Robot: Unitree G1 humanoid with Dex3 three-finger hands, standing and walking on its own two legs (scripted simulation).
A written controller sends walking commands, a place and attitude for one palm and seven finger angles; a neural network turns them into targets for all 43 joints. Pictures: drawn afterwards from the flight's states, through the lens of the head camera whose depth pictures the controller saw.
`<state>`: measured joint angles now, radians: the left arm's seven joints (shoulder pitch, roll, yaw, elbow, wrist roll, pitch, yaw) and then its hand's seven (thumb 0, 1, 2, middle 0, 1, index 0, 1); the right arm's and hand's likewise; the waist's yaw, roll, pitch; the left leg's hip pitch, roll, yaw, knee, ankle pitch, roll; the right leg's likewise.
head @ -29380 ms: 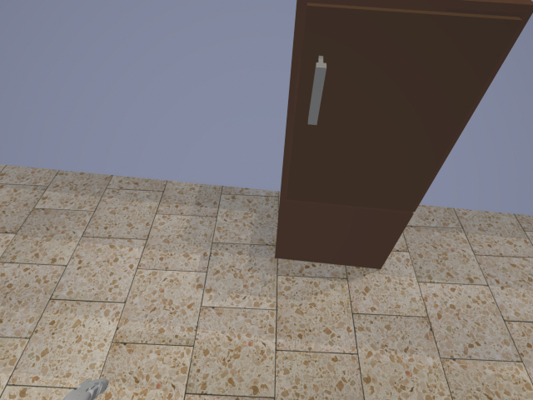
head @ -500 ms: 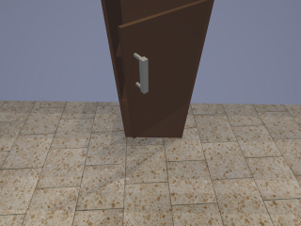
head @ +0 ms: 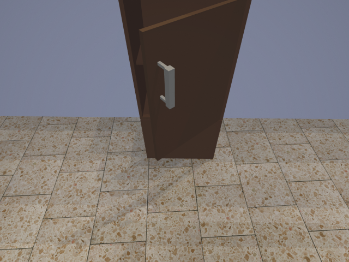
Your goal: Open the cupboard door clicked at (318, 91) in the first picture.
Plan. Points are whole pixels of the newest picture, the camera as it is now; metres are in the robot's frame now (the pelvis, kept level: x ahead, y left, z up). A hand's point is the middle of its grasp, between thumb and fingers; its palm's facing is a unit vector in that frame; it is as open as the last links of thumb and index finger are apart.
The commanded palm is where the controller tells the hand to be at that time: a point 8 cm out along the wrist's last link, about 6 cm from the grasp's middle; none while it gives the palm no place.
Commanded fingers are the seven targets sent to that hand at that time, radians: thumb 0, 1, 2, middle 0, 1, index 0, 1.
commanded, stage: look to check the result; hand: left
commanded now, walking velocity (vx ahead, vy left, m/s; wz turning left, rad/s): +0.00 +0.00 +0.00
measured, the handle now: (165, 85) +0.60 +0.06 +0.07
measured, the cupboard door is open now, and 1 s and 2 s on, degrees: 40 40 40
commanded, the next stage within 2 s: walk to a spot facing it in 0.14 s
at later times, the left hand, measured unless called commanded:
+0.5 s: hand out of the picture +0.02 +0.18 -0.18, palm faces -0.03 -0.98 -0.21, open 7.4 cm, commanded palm none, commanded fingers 0.00 0.90 0.90 -0.20 -0.30 -0.20 -0.30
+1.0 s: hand out of the picture +0.10 +0.13 -0.16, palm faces -0.28 -0.92 -0.28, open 7.4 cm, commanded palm none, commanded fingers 0.00 0.90 0.90 -0.20 -0.30 -0.20 -0.30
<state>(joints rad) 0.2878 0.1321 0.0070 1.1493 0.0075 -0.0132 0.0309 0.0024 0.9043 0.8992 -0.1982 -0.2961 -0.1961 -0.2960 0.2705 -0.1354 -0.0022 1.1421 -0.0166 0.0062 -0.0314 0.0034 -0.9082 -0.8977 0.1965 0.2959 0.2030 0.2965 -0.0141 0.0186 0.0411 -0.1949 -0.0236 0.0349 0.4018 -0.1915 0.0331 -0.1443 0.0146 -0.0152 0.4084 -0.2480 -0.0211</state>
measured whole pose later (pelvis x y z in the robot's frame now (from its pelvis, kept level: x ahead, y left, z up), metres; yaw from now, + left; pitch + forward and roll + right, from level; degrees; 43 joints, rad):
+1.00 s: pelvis +0.01 -0.05 +0.00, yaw -22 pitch +2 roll +3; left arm 0.26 0.17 0.07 0.96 0.02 0.02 0.02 0.00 0.90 0.90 -0.20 -0.30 -0.20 -0.30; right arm 0.04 -0.22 -0.07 0.91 -0.01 0.06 -0.03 0.01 -0.91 -0.90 0.20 0.30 0.20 0.30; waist 0.04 0.01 0.10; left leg -0.48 0.03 -0.03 1.04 -0.41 -0.06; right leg -0.23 0.09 0.16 0.47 -0.25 -0.08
